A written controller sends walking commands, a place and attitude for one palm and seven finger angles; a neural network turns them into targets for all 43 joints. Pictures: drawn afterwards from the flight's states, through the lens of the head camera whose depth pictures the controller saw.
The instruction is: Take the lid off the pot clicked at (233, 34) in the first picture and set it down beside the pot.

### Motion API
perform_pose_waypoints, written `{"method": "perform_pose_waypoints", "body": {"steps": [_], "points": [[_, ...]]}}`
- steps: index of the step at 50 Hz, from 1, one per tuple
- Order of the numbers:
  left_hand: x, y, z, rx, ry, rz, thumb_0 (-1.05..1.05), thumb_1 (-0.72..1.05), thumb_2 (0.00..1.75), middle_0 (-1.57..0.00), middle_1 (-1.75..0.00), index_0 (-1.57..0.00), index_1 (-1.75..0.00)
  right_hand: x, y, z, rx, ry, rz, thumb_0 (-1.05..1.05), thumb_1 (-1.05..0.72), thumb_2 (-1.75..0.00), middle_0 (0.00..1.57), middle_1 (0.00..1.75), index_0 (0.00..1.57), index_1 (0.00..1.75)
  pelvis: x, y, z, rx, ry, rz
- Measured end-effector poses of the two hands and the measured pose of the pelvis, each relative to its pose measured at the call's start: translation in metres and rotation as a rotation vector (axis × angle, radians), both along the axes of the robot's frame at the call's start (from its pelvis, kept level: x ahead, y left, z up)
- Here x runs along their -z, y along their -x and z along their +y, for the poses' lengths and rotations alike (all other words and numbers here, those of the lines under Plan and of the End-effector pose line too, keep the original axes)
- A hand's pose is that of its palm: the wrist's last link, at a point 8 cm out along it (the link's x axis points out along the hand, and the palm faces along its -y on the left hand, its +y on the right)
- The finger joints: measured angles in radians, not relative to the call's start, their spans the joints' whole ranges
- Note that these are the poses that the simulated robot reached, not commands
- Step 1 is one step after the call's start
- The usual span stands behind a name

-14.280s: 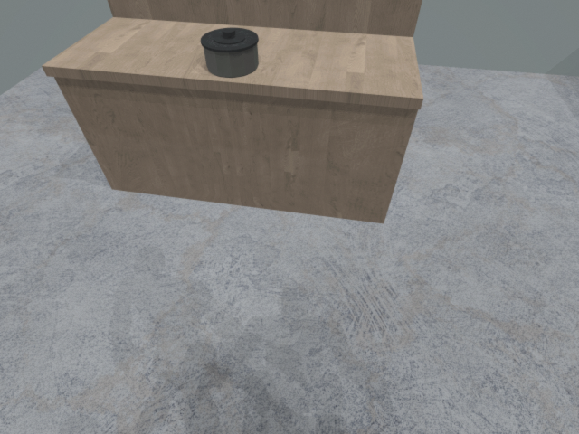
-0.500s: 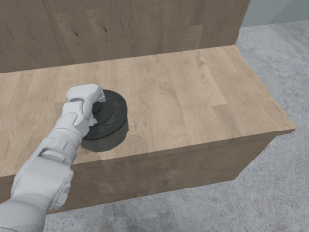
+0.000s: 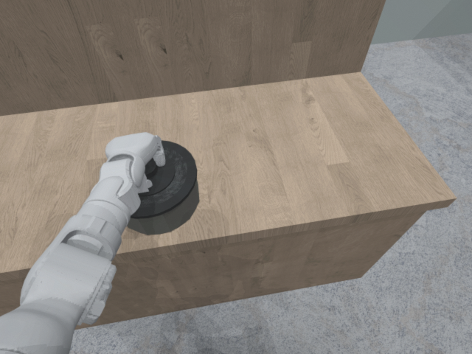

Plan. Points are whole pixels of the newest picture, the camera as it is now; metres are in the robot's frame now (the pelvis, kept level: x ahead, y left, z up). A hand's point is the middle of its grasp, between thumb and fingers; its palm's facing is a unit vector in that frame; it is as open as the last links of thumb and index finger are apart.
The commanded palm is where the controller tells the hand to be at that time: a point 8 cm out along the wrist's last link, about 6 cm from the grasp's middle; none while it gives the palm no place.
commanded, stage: close the fingers and squeeze the knob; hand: left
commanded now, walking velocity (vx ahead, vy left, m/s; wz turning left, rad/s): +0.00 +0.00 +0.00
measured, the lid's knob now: (146, 168) +0.47 +0.18 +0.02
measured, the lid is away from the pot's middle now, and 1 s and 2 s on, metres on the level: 0.00 0.01 0.00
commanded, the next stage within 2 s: lift the lid straight up in 1.00 s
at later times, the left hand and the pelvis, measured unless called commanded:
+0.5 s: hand (141, 172) +0.44 +0.17 +0.04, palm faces -0.36 -0.09 -0.93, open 7.3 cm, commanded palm +0.45 +0.17 +0.10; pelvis +0.00 +0.00 +0.00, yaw +0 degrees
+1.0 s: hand (142, 171) +0.45 +0.17 +0.04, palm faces -0.36 -0.08 -0.93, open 7.3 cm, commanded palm +0.45 +0.17 +0.10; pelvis +0.00 +0.00 +0.00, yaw +0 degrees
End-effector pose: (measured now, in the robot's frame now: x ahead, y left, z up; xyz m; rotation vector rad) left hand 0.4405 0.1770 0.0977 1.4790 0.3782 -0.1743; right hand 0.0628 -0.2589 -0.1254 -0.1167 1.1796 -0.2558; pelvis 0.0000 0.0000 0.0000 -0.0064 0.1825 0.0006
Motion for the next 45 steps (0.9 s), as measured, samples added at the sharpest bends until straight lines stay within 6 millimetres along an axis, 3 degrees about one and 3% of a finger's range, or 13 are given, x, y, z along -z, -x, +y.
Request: {"method": "perform_pose_waypoints", "body": {"steps": [24,45], "points": [[-0.003,-0.003,0.0,0.004,0.004,0.017,0.0,0.3,0.63,-0.69,-0.96,-0.69,-0.96,-0.002,-0.005,-0.004,-0.006,0.015,-0.006,0.01,-0.9,-0.9,0.2,0.3,0.2,0.3,0.0,0.0,-0.003,-0.002,0.0,0.002],[-0.003,-0.005,0.0,0.007,-0.007,0.016,-0.01,0.28,0.65,-0.71,-0.96,-0.7,-0.96,-0.001,0.014,-0.004,0.015,0.024,0.019,0.01,-0.9,-0.9,0.2,0.3,0.2,0.3,0.001,0.004,0.0,0.001,0.001,0.006]]}}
